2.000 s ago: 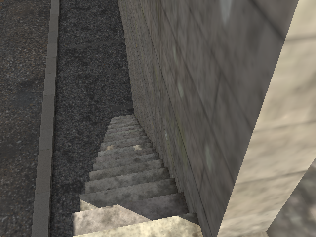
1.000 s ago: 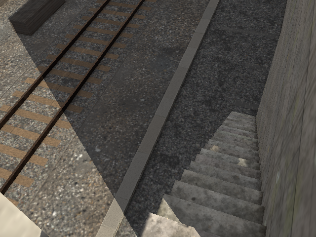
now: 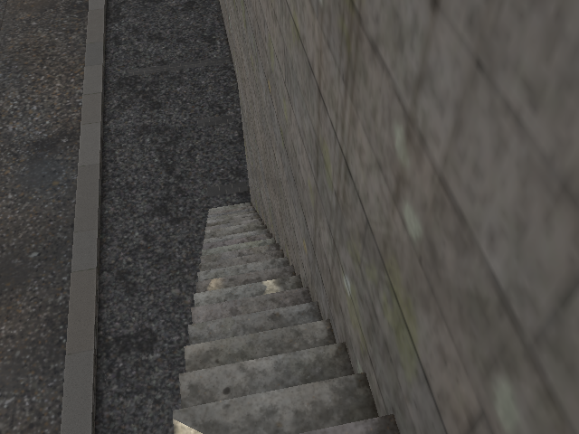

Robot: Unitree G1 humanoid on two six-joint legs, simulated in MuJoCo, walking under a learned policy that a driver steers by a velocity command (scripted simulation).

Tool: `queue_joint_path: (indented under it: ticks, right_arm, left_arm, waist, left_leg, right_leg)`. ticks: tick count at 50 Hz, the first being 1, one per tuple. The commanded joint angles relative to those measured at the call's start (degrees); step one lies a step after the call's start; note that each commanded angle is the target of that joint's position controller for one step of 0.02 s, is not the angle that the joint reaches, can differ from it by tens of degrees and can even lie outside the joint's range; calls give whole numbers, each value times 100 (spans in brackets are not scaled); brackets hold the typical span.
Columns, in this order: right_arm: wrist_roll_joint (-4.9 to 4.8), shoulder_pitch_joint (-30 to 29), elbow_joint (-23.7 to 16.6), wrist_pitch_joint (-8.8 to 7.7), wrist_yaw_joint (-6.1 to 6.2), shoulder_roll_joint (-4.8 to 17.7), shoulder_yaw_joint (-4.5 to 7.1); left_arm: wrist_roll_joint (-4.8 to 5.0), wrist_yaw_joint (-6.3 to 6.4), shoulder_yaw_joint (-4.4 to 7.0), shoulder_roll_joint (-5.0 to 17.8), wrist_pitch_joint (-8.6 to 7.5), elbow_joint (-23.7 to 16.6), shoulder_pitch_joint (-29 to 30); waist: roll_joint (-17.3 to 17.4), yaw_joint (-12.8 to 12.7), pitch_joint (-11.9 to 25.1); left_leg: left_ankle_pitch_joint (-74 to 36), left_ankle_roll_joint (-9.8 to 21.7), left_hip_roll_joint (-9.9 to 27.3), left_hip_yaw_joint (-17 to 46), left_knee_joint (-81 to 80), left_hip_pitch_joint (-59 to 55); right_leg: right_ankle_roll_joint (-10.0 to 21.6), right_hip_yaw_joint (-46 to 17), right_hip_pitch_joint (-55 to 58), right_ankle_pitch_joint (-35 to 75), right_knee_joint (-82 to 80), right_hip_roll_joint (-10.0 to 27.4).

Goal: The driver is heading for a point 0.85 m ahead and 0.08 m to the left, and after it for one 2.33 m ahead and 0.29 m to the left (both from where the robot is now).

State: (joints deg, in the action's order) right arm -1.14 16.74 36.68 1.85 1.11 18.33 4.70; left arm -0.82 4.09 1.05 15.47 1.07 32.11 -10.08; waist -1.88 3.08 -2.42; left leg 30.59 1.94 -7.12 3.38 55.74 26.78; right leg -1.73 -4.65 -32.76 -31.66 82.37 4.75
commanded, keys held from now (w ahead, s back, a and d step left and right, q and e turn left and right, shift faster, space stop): w+q+shift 0.20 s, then w+shift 0.66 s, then w+e+shift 0.14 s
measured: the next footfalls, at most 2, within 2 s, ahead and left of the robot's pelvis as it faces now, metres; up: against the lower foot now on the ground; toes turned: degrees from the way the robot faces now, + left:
right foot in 0.34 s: +0.06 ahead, -0.16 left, +0.00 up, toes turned +23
left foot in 0.74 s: +0.02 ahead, +0.16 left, +0.00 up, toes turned +20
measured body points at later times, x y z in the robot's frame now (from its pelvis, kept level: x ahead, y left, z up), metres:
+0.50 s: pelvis +0.04 -0.03 +0.04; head +0.05 -0.06 +0.49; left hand +0.05 +0.26 -0.04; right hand +0.34 -0.19 -0.02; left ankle -0.02 +0.11 -0.63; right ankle +0.02 -0.17 -0.68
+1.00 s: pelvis +0.09 +0.03 -0.02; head +0.12 +0.06 +0.42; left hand +0.16 +0.30 -0.15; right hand +0.21 -0.23 -0.12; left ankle -0.02 +0.15 -0.68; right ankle +0.26 -0.12 -0.67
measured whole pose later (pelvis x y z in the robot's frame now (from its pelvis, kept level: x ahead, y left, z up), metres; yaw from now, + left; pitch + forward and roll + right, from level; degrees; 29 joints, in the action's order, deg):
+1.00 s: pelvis +0.09 +0.03 -0.02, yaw +16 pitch +2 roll +0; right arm 1.2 25.4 38.9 -4.3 1.6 15.0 1.3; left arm 1.4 -0.9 1.3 15.5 -1.8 39.5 -12.7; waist -3.2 1.3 -2.1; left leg 42.1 -3.0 5.7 -1.4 65.1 24.8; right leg 2.9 -10.8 -44.1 15.7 61.0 -0.6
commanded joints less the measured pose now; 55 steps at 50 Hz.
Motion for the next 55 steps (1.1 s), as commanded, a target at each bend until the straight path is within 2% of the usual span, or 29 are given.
queue_joint_path:
  ticks: [1,2,4,6,7,11,12,13,15,16,18,20,21,22,23,24,27,30,32,36,38,39,40,41,43,45,49,52,55]
  right_arm:
    - [50,-358,-635,27,46,1280,163]
    - [-16,-331,-624,-124,-10,1321,233]
    - [-57,-217,-463,-57,60,1154,210]
    - [311,-255,-484,187,255,1104,202]
    - [198,-376,-499,171,314,1050,180]
    - [-104,-9,-334,332,448,815,153]
    - [-17,-445,-526,392,425,808,122]
    - [-200,-325,-442,399,417,578,85]
    - [-52,-459,-378,465,330,488,27]
    - [153,-1035,-508,383,270,537,-5]
    - [-257,-857,-403,232,215,252,-97]
    - [-173,-83,-239,215,266,282,-54]
    - [-91,-652,-578,9,92,169,-168]
    - [-176,-1532,-941,-102,16,229,-174]
    - [-299,-1610,-1224,-206,55,111,-219]
    - [-236,-1665,-1224,-299,77,157,-231]
    - [72,-1593,-1320,-485,28,66,-278]
    - [132,-1189,-1209,-526,-60,196,-244]
    - [317,-1197,-1415,-468,-136,-245,-468]
    - [218,-406,-1133,-429,-191,165,-328]
    - [290,1004,-721,-414,-188,309,-191]
    - [213,1697,-590,-402,-176,652,-82]
    - [113,1457,-487,-410,-252,473,-131]
    - [96,971,-554,-376,-291,416,-165]
    - [136,165,-567,-427,-238,598,-55]
    - [306,-59,-624,-584,-221,352,-148]
    - [245,534,-126,-795,197,250,-231]
    - [271,349,-142,-771,171,823,-34]
    - [50,349,129,-766,67,788,87]
  left_arm:
    - [-106,98,-57,247,-11,-972,-302]
    - [-166,151,42,506,83,-784,-68]
    - [-149,105,15,407,139,-758,87]
    - [-197,-213,113,479,-53,-287,-221]
    - [-108,-331,238,670,-183,-203,-47]
    - [7,-474,162,305,-370,-134,576]
    - [47,-449,66,256,-354,-295,514]
    - [107,-456,6,123,-342,-393,776]
    - [87,-423,9,151,-336,-437,682]
    - [56,-444,135,533,-393,-104,-257]
    - [45,-438,174,532,-457,-35,-192]
    - [-7,-421,214,795,-423,152,-86]
    - [-145,-560,227,683,-503,168,-649]
    - [-62,-596,267,791,-524,138,-851]
    - [64,-609,325,1094,-575,61,-452]
    - [191,-566,270,903,-602,136,-412]
    - [133,-448,187,890,-541,281,-476]
    - [43,-378,224,1094,-505,424,-546]
    - [7,-334,152,1042,-402,431,-475]
    - [-49,-516,224,1306,-322,481,-306]
    - [85,-526,144,1145,-433,375,-27]
    - [78,-455,113,1059,-548,183,233]
    - [252,-378,59,665,-649,293,-240]
    - [415,-374,84,676,-646,354,-599]
    - [713,-293,41,667,-589,224,-144]
    - [474,-374,180,737,-404,536,-415]
    - [55,-510,219,353,-376,280,21]
    - [337,-556,376,477,-202,351,-317]
    - [210,-558,505,604,98,324,-522]
  waist:
    - [929,-887,496]
    - [290,-683,282]
    - [132,-626,583]
    - [63,-503,1319]
    - [53,-438,1440]
    - [506,-178,1400]
    - [748,-334,1449]
    - [809,-312,1090]
    - [1521,-366,1069]
    - [1730,-647,1412]
    - [1147,-549,1063]
    - [-833,-130,865]
    - [-1153,-646,754]
    - [-435,-862,-44]
    - [-804,-534,-457]
    - [-595,-542,-704]
    - [-863,-547,-22]
    - [-729,-500,532]
    - [-855,-535,341]
    - [-1389,-167,497]
    - [-822,546,710]
    - [714,876,646]
    - [1371,330,370]
    - [1205,-210,266]
    - [1199,-467,-270]
    - [795,-545,-39]
    - [977,-366,166]
    - [1427,-354,282]
    - [1754,-250,-277]
  left_leg:
    - [-4942,1794,1749,4357,-2677,-801]
    - [-4202,1620,1900,4428,-2601,-452]
    - [-4088,1487,1574,3738,-2041,-450]
    - [-5301,1760,1794,3889,-1563,-876]
    - [-5896,1783,1580,3517,-1379,-960]
    - [-6426,1424,1168,2891,-1565,-1854]
    - [-6594,1419,1137,2983,-1616,-1965]
    - [-6617,1160,896,2582,-1773,-2331]
    - [-7228,986,683,2287,-2030,-2200]
    - [-7601,1015,949,2504,-1863,-1840]
    - [-6395,666,547,1993,-1755,-2187]
    - [-2233,16,0,1503,-1016,-738]
    - [-177,-66,-237,1095,648,643]
    - [-419,31,-7,1320,1083,1825]
    - [-713,-4,259,1101,918,2214]
    - [-847,-22,563,1252,824,2263]
    - [-1161,-338,624,513,728,1395]
    - [-1983,-417,674,-2,1257,718]
    - [-1442,-327,909,80,1016,858]
    - [-2034,-222,751,-922,16,-736]
    - [-2195,189,555,-758,-1377,-2764]
    - [-3543,675,1142,368,-1583,-3488]
    - [-4840,1195,1933,1523,-1788,-3018]
    - [-4831,1392,2258,1742,-1939,-2313]
    - [-1572,1511,2892,2794,-2402,-866]
    - [-738,1091,2479,1742,-1483,-34]
    - [-242,326,1849,-103,-462,961]
    - [-74,234,2157,-261,-60,1032]
    - [-1196,75,2702,219,900,-724]
  right_leg:
    - [-104,-294,-2154,116,1563,-513]
    - [-134,-589,-2060,402,1074,-435]
    - [-197,-760,-1377,779,-285,-408]
    - [-225,-597,-845,2034,505,-438]
    - [-235,-579,-740,1871,359,-544]
    - [-216,-277,-771,1445,29,-635]
    - [-210,-157,-588,1578,-236,-531]
    - [-227,16,-718,1229,-1927,-460]
    - [-232,346,538,1095,-2956,-655]
    - [-194,72,1463,1899,-2456,-445]
    - [12,-94,1546,2247,-4896,-487]
    - [780,-1428,2831,6900,-5050,625]
    - [874,-2086,3112,1194,-5762,767]
    - [1130,-2477,2691,-295,-6007,1067]
    - [1382,-3397,2010,-1005,-6611,1396]
    - [1422,-3395,1959,-632,-6504,1366]
    - [1484,-2090,2323,1901,-6048,802]
    - [1458,-1415,2371,3753,-5258,598]
    - [1566,-1331,2209,3633,-5240,599]
    - [1158,-452,1771,5409,-4454,392]
    - [724,-140,563,5786,-2973,29]
    - [269,-155,-802,3179,-862,-556]
    - [214,-921,-1457,-85,-106,-1100]
    - [196,-1077,-1535,56,-137,-860]
    - [257,-1144,-1885,826,-614,-62]
    - [318,-857,-1557,2774,-677,-208]
    - [547,-376,-211,6388,-2749,-658]
    - [299,387,726,5831,-2755,-770]
    - [593,-85,-754,5445,-3380,-173]
Velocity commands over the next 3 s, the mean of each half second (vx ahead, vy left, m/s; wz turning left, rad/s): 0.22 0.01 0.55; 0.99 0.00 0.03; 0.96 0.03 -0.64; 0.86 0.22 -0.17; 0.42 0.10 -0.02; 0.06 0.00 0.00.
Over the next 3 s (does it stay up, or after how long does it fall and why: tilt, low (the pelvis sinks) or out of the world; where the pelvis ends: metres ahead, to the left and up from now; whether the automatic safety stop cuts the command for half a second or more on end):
stays up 0.98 0.22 -0.75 its command is cut before an obstacle after 1.4 s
